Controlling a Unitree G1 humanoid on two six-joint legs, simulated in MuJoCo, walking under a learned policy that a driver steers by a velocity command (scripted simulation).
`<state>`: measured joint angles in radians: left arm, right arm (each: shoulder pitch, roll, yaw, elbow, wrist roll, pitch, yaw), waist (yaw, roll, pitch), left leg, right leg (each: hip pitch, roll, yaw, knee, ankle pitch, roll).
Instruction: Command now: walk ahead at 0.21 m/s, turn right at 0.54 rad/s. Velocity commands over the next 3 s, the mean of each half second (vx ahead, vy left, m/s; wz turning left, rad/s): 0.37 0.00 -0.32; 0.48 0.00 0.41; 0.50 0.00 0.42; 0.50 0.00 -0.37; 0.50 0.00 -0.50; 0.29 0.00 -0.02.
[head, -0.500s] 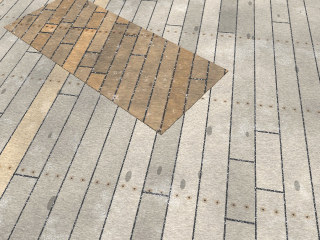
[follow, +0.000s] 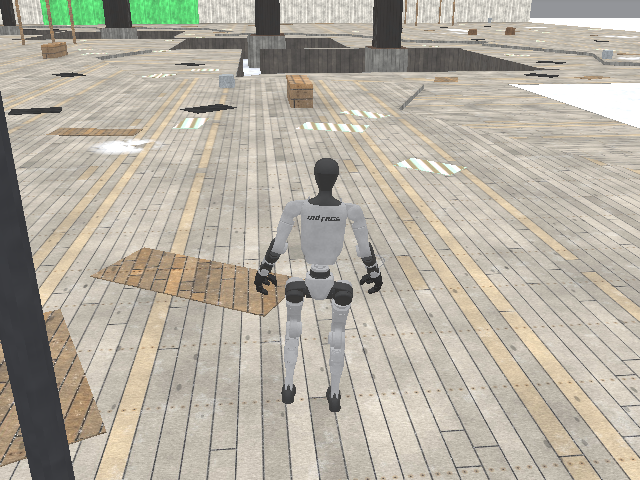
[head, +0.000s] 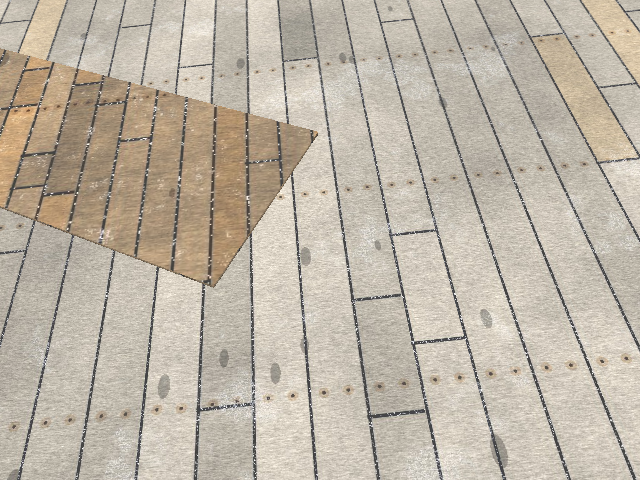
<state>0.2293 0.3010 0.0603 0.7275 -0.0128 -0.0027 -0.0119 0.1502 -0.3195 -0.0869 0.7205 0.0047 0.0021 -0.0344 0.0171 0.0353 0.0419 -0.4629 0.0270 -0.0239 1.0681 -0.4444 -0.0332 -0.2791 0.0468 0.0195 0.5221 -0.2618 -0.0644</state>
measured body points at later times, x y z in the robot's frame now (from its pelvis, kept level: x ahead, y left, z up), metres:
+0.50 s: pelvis +0.18 +0.04 +0.00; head +0.20 +0.04 +0.45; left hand +0.29 +0.31 -0.12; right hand +0.30 -0.26 -0.09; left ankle +0.22 +0.13 -0.74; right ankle +0.04 -0.07 -0.68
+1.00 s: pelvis +0.45 -0.02 +0.00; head +0.48 -0.03 +0.45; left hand +0.59 +0.26 -0.08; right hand +0.55 -0.30 -0.12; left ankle +0.36 +0.11 -0.65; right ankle +0.50 -0.13 -0.74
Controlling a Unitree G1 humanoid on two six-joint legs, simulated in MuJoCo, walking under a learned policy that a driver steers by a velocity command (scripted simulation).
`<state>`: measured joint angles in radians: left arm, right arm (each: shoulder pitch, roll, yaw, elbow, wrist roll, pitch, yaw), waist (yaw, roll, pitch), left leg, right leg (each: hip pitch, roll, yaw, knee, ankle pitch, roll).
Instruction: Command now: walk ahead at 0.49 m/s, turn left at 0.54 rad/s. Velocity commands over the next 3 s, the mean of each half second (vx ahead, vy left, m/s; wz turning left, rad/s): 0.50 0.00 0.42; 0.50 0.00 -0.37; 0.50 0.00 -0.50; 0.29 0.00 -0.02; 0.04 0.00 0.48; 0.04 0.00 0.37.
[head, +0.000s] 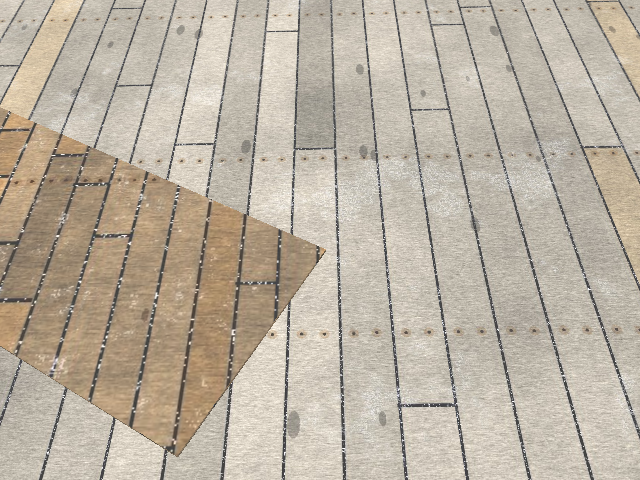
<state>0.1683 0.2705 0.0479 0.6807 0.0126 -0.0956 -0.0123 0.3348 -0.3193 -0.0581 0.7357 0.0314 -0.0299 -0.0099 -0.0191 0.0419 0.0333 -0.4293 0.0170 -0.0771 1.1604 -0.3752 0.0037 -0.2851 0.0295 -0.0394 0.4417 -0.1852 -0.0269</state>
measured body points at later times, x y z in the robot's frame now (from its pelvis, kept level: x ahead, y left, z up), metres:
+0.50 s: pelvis +0.27 +0.08 -0.01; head +0.31 +0.10 +0.44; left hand +0.28 +0.37 -0.13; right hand +0.49 -0.14 -0.09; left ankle +0.30 +0.16 -0.74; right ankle +0.21 -0.10 -0.64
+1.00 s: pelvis +0.56 +0.07 -0.02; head +0.60 +0.06 +0.43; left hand +0.73 +0.33 -0.11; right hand +0.63 -0.22 -0.14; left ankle +0.38 +0.20 -0.64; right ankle +0.63 +0.00 -0.74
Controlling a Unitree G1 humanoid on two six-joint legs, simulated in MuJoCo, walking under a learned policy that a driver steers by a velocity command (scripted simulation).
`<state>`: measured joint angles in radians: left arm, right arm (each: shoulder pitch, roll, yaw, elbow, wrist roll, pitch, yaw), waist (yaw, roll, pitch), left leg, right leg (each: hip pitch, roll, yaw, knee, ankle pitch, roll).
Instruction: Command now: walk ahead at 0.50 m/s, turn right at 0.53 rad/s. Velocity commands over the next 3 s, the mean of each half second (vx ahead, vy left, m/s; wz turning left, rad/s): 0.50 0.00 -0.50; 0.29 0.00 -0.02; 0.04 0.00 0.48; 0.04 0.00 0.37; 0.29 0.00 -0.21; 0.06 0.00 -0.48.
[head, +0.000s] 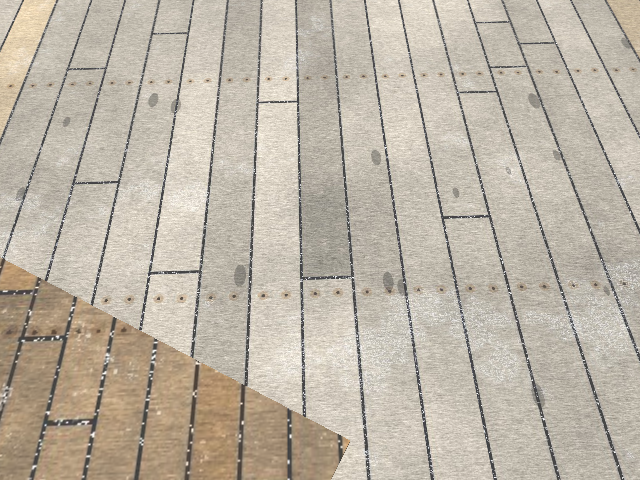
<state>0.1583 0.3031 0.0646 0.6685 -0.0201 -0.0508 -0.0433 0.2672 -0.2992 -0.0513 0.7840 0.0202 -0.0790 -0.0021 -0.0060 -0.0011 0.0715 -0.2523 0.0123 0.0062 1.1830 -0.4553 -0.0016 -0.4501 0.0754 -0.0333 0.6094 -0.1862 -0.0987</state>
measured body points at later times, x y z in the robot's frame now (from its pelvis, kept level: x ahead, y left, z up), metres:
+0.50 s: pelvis +0.29 +0.04 +0.01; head +0.31 +0.04 +0.46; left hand +0.43 +0.29 -0.11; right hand +0.38 -0.26 -0.08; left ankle +0.38 +0.12 -0.72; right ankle +0.14 -0.06 -0.64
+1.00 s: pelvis +0.47 -0.05 +0.01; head +0.50 -0.08 +0.46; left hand +0.72 +0.14 -0.07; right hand +0.46 -0.34 -0.12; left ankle +0.44 +0.10 -0.65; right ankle +0.53 -0.17 -0.72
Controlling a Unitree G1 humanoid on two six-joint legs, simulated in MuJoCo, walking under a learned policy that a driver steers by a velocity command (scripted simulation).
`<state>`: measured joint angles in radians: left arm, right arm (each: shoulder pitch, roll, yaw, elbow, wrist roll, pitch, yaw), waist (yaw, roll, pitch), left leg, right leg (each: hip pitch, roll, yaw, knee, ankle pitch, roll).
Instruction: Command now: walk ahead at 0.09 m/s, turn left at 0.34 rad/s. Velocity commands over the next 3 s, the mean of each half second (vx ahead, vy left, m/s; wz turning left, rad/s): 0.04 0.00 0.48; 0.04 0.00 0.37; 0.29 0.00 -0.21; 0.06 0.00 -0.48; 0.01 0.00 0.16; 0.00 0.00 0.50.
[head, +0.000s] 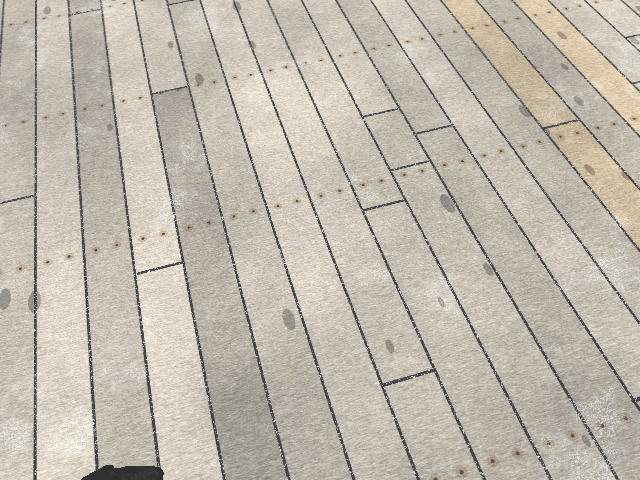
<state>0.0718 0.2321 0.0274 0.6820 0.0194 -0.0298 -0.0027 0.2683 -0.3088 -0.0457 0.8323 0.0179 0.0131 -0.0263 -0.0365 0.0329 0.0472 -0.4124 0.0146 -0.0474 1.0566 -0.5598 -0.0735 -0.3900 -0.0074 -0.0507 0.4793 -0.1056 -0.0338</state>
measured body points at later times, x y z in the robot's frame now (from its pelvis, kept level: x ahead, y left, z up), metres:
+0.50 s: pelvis +0.02 +0.04 +0.01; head +0.05 +0.08 +0.46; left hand +0.09 +0.36 -0.11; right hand +0.21 -0.21 -0.07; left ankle +0.01 +0.13 -0.73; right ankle +0.07 -0.11 -0.66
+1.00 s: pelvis +0.04 +0.02 +0.01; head +0.07 +0.01 +0.46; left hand +0.01 +0.31 -0.10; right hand +0.29 -0.17 -0.10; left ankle -0.05 +0.13 -0.70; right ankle +0.09 -0.09 -0.73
